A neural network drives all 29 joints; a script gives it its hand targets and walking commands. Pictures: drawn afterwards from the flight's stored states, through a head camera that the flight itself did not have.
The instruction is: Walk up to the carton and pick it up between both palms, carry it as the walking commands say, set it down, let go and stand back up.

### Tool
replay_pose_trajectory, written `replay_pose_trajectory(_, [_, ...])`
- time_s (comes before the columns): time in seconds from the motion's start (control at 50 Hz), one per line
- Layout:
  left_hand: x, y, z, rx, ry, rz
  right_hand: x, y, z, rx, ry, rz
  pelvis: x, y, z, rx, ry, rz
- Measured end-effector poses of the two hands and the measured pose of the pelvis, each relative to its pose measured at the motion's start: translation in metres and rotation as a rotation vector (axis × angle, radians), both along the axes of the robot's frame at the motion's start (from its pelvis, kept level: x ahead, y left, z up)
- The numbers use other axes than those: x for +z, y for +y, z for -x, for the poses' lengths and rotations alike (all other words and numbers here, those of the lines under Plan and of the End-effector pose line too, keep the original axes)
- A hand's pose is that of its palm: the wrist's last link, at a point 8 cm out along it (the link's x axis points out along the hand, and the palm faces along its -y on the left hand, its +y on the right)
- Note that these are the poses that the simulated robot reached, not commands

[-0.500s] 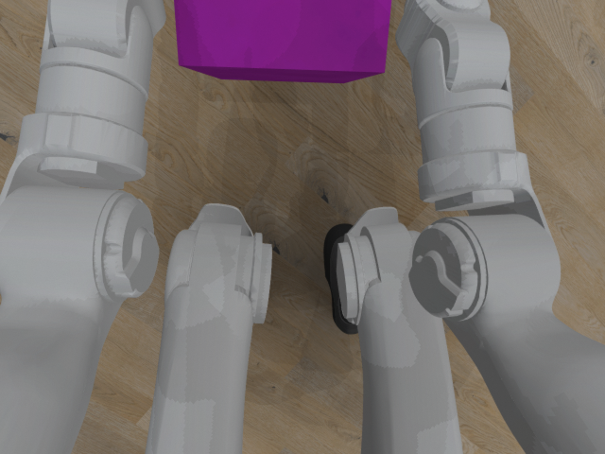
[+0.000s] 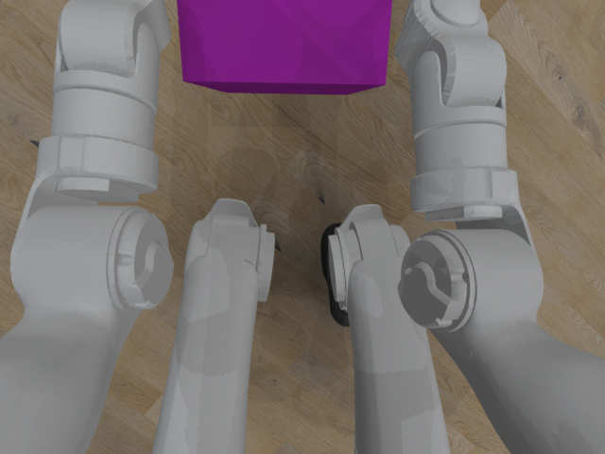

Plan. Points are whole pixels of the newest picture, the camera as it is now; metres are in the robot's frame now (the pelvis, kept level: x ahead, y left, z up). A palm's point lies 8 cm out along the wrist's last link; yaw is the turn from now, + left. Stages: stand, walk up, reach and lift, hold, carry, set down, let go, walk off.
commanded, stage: reach and lift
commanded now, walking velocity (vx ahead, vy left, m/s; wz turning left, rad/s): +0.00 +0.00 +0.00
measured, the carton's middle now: out of the picture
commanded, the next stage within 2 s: none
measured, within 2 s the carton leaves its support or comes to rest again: neither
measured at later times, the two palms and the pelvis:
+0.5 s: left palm out of the picture +0.54 +0.16 -0.05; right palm out of the picture +0.54 -0.10 -0.03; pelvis -0.01 +0.00 +0.05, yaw +0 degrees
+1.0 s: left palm out of the picture +0.51 +0.16 +0.03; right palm out of the picture +0.51 -0.10 +0.04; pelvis -0.01 +0.00 +0.10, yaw +0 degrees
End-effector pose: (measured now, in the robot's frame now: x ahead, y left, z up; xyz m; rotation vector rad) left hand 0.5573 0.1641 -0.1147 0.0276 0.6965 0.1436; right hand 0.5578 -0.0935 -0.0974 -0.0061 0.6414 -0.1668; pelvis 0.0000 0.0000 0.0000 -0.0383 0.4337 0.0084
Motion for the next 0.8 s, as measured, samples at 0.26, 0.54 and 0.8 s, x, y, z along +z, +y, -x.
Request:
replay_pose_trajectory(0.26, [0.035,-0.004,0.012,0.001,-0.003,0.000,0.036,-0.003,0.011,-0.002,-0.005,0.002,0.027,0.001,0.004,0.000,-0.032,-0.001])
replay_pose_trajectory(0.54, [0.075,-0.005,0.024,0.009,-0.011,0.005,0.076,-0.004,0.023,-0.001,-0.016,-0.001,0.057,0.001,0.006,0.001,-0.072,-0.005])
replay_pose_trajectory(0.8, [0.113,-0.007,0.035,0.007,-0.020,0.004,0.113,-0.006,0.034,-0.003,-0.027,-0.001,0.082,0.001,0.009,0.003,-0.118,-0.005])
